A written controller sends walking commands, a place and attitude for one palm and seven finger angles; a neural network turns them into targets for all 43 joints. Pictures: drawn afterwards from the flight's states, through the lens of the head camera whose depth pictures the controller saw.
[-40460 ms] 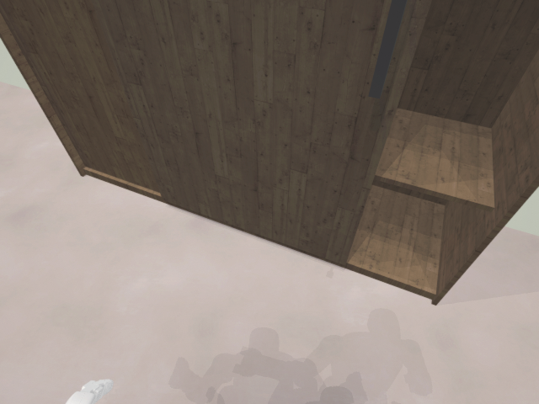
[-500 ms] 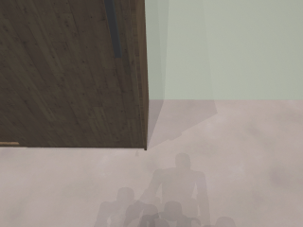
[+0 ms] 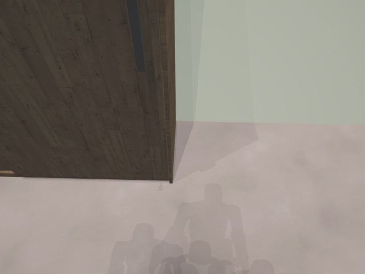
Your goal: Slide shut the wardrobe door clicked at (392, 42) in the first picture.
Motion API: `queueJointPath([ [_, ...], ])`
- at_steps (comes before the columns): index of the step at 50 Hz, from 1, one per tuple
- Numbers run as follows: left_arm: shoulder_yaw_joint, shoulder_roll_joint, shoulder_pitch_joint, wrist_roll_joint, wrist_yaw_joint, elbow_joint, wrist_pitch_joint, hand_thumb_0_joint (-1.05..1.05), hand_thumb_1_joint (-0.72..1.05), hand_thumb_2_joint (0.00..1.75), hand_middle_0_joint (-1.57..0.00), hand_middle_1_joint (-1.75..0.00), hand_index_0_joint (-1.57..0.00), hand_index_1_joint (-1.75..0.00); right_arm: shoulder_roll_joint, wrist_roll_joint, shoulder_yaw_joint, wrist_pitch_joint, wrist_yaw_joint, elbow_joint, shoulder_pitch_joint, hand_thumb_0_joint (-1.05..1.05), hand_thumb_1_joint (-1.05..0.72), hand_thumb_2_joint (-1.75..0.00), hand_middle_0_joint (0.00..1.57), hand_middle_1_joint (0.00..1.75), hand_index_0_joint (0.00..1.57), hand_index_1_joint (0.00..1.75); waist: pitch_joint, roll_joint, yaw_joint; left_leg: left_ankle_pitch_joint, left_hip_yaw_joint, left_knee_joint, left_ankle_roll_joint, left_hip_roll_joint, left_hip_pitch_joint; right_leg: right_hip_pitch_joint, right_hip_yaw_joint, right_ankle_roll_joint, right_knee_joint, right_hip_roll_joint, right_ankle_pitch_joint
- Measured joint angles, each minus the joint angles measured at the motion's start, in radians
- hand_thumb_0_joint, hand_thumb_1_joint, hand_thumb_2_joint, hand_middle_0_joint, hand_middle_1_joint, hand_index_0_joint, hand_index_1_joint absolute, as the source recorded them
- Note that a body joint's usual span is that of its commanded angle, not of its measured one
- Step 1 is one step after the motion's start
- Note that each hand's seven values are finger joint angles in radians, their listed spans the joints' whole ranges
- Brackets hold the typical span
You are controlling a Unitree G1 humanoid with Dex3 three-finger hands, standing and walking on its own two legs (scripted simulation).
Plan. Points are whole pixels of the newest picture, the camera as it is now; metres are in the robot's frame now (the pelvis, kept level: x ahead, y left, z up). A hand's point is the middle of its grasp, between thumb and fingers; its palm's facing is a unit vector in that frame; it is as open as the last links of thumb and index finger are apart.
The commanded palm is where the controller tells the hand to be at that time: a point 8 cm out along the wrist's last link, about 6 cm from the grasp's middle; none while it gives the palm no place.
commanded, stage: look to check the result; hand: left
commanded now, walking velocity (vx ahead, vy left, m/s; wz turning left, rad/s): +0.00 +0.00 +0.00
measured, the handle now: (137, 24) +0.71 +0.18 +0.20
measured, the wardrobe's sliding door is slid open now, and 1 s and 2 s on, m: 0.00 0.00 0.00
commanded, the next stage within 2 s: stand and wait in 0.36 s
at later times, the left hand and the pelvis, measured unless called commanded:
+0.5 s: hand out of the picture +0.02 +0.18 -0.18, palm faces +0.00 -0.98 -0.19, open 7.4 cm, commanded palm none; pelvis +0.01 +0.00 +0.00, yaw +0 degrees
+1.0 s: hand out of the picture +0.02 +0.19 -0.18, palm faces +0.00 -0.98 -0.19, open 7.4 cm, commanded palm none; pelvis +0.02 +0.01 +0.00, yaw +0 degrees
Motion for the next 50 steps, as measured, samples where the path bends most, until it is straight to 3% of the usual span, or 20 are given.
queueJointPath([
  [50,0.001,0.013,-0.009,-0.002,0.0,-0.001,-0.002,0.0,0.9,0.9,-0.2,-0.3,-0.2,-0.3,-0.007,0.003,0.002,-0.012,-0.004,0.015,-0.006,0.0,-0.91,-0.9,0.2,0.3,0.2,0.3,0.007,-0.007,-0.003,-0.019,0.007,-0.024,0.014,-0.012,0.047,0.043,0.01,0.018,-0.018,-0.009,-0.017],
])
